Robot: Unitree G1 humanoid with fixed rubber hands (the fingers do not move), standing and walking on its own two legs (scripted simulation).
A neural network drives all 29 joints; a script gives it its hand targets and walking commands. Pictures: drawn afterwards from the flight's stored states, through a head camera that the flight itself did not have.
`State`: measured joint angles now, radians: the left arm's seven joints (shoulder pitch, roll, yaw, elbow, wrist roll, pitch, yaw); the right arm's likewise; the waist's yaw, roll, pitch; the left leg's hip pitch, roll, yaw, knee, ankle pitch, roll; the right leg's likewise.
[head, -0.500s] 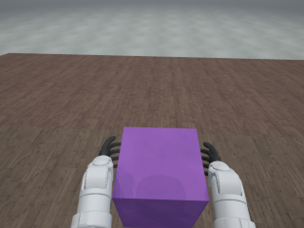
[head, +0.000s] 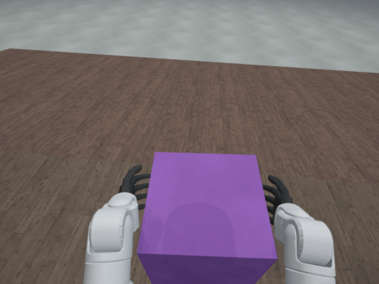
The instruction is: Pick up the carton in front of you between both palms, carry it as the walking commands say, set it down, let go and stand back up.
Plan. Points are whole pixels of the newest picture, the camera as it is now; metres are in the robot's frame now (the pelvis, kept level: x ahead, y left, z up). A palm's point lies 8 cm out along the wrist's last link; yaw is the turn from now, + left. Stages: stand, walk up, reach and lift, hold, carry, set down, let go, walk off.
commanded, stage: carry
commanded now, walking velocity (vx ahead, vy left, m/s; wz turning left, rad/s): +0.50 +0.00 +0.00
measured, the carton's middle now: (202, 225) +0.27 -0.01 +0.01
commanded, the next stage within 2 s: none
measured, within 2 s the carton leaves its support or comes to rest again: neither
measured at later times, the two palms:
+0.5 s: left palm (158, 117) +0.58 +0.13 +0.06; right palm (256, 125) +0.57 -0.17 +0.05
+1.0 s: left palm (161, 64) +0.92 +0.16 +0.07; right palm (234, 69) +0.91 -0.14 +0.07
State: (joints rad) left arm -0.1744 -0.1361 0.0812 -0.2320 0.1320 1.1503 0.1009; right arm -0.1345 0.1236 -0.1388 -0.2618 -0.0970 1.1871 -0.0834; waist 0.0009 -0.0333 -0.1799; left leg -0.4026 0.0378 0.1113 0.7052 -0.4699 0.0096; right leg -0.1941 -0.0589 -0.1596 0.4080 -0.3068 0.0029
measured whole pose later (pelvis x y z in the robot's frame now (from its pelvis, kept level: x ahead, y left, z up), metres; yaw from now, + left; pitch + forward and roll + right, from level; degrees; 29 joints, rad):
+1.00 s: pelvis +0.65 +0.02 -0.02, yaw -2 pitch +3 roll +1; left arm -0.17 -0.13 0.13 -0.37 0.12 1.21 0.09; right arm -0.16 0.13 -0.08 -0.34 -0.11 1.22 -0.10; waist -0.02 -0.04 -0.08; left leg -0.44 0.04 0.27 0.57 -0.20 0.10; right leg -0.23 -0.08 -0.08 1.05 -0.46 0.00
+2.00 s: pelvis +1.32 -0.01 -0.05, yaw -2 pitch +5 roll -1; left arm -0.66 -0.02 0.22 0.06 0.06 1.19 0.13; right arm -0.63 0.04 -0.22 0.03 -0.08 1.22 -0.13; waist -0.03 0.00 0.00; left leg -0.42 -0.04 0.11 0.59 -0.11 0.13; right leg -0.44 0.03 -0.02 1.25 -0.47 -0.05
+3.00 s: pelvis +1.98 -0.01 -0.16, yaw -2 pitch +5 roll -1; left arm -0.62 -0.02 0.19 0.10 0.05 1.17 0.12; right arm -0.58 0.01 -0.18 0.06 -0.04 1.21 -0.13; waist -0.04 0.02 -0.04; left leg -0.41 -0.08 0.11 0.60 -0.12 0.16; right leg -0.57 0.00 0.01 1.21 -0.44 -0.05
